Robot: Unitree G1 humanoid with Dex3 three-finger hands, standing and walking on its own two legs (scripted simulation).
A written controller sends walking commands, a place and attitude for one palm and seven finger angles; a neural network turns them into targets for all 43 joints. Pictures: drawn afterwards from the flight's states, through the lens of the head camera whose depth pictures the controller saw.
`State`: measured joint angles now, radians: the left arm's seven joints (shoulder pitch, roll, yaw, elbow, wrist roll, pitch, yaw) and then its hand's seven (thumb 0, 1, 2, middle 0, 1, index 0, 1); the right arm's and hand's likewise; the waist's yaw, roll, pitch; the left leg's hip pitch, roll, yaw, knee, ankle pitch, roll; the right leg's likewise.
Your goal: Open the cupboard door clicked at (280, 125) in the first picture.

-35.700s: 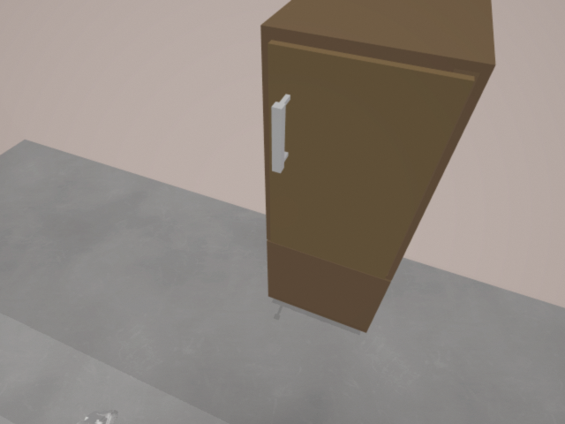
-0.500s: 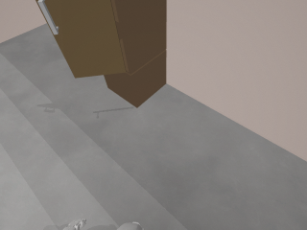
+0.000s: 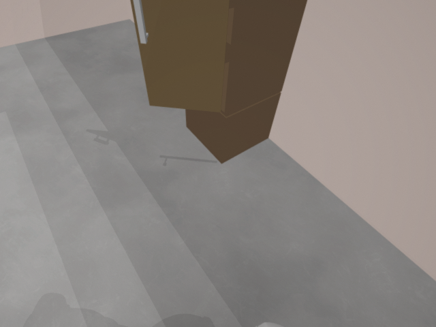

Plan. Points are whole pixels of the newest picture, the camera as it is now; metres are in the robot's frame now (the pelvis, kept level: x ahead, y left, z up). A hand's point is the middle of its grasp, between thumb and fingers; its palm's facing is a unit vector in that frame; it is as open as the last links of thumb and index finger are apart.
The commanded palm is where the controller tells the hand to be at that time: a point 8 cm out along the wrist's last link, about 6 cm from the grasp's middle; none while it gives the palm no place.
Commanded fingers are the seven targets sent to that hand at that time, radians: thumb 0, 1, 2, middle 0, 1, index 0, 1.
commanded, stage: take the last steps up to it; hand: left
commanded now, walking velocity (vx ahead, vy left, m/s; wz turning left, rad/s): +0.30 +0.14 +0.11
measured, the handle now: (142, 18) +1.07 +0.37 +0.05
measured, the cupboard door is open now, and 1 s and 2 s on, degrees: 48 48 48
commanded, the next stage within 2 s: come to a stop and stand still in 1.16 s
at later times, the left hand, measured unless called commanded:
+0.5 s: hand (141, 299) +0.19 +0.17 -0.15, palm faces +0.13 -0.96 -0.24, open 7.2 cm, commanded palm none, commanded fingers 0.00 0.90 0.90 -0.20 -0.30 -0.20 -0.30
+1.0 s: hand (122, 221) +0.37 +0.27 -0.17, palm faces +0.12 -0.98 -0.18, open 7.4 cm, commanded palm none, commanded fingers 0.00 0.90 0.90 -0.20 -0.30 -0.20 -0.30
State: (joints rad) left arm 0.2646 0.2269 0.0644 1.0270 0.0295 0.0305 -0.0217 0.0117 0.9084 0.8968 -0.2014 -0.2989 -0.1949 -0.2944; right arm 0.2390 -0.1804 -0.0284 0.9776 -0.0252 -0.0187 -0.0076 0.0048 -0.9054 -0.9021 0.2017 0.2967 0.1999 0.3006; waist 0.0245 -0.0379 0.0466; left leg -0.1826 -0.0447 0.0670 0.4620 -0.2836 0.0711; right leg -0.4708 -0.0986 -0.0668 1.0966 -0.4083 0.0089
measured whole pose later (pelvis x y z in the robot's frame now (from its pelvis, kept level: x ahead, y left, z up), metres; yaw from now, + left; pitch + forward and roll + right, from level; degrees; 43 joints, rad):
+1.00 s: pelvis +0.34 +0.09 +0.00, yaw +3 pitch +0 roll +1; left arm 0.22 0.17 0.06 1.04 0.03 -0.01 -0.01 0.01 0.92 0.90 -0.20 -0.30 -0.19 -0.29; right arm 0.24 -0.18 -0.04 1.02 -0.03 -0.07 -0.02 -0.01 -0.94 -0.90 0.20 0.30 0.20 0.30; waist 0.03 -0.03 0.05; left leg -0.17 -0.03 0.18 0.38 -0.22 0.07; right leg -0.56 -0.11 -0.08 1.05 -0.28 -0.01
